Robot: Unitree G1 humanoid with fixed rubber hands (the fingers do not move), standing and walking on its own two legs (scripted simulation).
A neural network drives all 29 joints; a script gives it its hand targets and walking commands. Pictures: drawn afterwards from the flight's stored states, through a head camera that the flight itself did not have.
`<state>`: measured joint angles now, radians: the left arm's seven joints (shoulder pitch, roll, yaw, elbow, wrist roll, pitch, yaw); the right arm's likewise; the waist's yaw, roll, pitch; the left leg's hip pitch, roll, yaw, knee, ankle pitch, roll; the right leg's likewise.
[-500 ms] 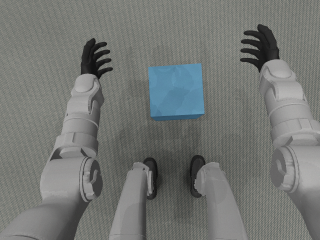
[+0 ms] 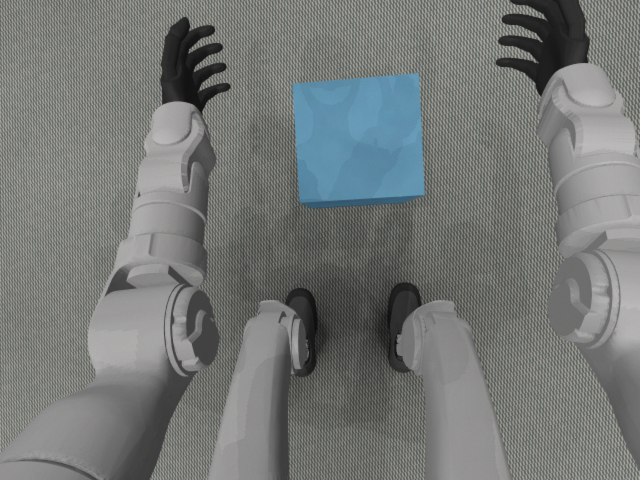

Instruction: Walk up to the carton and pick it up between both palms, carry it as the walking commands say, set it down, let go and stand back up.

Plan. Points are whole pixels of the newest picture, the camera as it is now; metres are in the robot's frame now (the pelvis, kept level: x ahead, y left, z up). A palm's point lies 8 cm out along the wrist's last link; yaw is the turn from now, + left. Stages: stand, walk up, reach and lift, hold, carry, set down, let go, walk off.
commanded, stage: reach and lift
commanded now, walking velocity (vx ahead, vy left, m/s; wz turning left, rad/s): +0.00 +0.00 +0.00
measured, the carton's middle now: (356, 152) +0.51 -0.01 -0.48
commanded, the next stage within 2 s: none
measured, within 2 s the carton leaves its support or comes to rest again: neither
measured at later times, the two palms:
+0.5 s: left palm (232, 135) +0.51 +0.18 -0.27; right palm (492, 115) +0.52 -0.20 -0.28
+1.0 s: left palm (256, 155) +0.50 +0.17 -0.41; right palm (459, 140) +0.52 -0.20 -0.41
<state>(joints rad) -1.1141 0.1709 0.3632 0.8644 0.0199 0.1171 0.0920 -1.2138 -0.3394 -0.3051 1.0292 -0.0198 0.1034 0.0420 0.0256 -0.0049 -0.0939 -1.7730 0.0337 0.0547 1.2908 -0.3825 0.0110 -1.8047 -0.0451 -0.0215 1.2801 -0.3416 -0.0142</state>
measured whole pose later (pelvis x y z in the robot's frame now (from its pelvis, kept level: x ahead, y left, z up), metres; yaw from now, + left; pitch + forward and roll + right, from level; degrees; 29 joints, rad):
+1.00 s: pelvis -0.04 +0.00 -0.23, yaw +1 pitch +37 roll +1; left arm -1.47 0.33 0.08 1.14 -0.28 0.04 0.16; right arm -1.54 -0.46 0.00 1.25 0.29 0.03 -0.09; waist 0.01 0.02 0.39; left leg -2.27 0.03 0.02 2.18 -0.55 0.00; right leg -2.30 -0.08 -0.01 2.16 -0.51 -0.05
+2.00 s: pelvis -0.04 +0.00 -0.23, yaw +1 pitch +35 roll +2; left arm -1.55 0.26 0.08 1.21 -0.25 0.00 0.20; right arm -1.63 -0.39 0.07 1.31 0.27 0.01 -0.13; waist 0.01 0.02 0.44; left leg -2.22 0.01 0.02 2.17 -0.56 -0.01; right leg -2.27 -0.05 0.01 2.16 -0.51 -0.03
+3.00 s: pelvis -0.03 +0.01 -0.21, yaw -1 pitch +43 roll +2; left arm -1.28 0.08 0.42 0.77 0.06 0.30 0.15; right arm -1.40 -0.24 -0.28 0.95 -0.10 0.29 -0.06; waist 0.03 0.00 0.13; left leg -2.26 -0.04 0.00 2.10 -0.59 -0.04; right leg -2.32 0.01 0.04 2.07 -0.50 0.01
